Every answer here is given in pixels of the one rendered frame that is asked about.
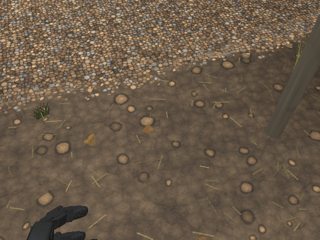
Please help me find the robot left hand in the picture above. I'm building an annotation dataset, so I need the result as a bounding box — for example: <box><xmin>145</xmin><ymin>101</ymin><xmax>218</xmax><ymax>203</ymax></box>
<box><xmin>26</xmin><ymin>205</ymin><xmax>97</xmax><ymax>240</ymax></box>

